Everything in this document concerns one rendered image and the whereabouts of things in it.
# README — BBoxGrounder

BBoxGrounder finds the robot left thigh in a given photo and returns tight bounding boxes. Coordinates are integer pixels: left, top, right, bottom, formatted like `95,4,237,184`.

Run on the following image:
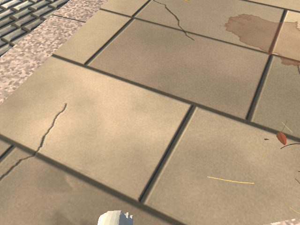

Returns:
97,210,133,225

